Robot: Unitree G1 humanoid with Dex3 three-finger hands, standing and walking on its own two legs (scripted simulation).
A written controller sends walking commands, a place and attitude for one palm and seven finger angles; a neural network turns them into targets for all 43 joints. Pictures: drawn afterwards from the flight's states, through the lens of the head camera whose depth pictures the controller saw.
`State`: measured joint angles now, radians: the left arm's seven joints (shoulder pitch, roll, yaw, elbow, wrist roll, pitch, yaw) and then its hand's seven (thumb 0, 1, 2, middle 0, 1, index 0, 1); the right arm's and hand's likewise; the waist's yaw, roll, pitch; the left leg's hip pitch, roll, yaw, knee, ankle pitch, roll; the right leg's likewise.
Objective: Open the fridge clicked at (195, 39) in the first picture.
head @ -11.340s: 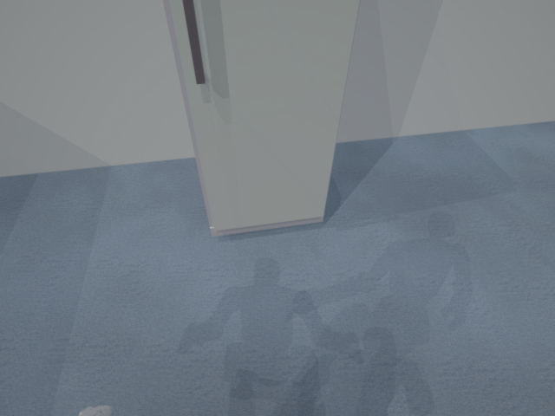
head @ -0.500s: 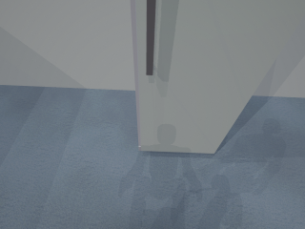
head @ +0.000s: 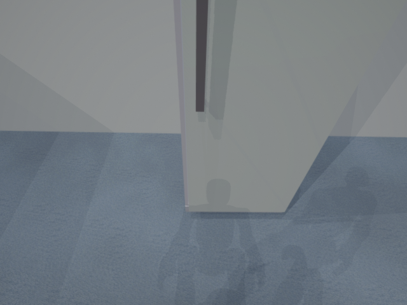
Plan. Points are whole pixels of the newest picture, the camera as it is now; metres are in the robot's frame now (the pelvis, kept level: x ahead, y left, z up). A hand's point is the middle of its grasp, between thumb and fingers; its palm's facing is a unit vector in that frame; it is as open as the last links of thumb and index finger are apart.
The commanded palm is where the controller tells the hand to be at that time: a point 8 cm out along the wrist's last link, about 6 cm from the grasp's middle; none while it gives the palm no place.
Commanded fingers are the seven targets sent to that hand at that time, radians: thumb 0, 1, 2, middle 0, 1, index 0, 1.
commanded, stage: look again from close up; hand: left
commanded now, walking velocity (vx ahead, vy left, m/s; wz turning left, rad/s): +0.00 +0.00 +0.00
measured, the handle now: (201, 17) +0.64 +0.05 +0.27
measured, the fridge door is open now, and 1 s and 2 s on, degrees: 0 0 0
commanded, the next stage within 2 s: shuffle to correct the standing spot in 1.02 s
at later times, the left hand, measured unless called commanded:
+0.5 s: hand out of the picture -0.01 +0.14 -0.18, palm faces +0.02 -0.99 -0.17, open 7.3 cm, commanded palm none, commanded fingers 0.00 0.90 0.90 -0.20 -0.30 -0.20 -0.30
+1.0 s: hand out of the picture -0.01 +0.13 -0.18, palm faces +0.03 -0.99 -0.17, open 7.3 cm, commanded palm none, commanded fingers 0.00 0.90 0.90 -0.20 -0.30 -0.20 -0.30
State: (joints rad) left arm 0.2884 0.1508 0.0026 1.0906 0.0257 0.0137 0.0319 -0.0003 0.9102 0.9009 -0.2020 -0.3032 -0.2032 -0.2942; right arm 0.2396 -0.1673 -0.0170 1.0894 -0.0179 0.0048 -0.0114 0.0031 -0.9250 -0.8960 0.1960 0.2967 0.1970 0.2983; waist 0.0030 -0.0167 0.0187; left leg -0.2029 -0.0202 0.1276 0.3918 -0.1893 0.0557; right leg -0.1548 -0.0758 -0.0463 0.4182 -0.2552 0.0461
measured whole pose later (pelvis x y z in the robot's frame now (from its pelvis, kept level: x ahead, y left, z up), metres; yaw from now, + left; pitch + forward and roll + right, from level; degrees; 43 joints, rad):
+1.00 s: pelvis +0.01 -0.02 +0.00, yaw +0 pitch -1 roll +0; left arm 0.33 0.12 0.00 1.12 0.02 -0.01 0.04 0.00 0.91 0.90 -0.20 -0.30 -0.20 -0.29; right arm 0.30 -0.12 -0.01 1.15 -0.02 -0.01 -0.03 0.01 -0.92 -0.90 0.19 0.30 0.20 0.30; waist -0.01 -0.01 0.02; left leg -0.18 0.01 0.11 0.39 -0.19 0.02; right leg -0.12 -0.04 -0.06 0.39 -0.26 0.01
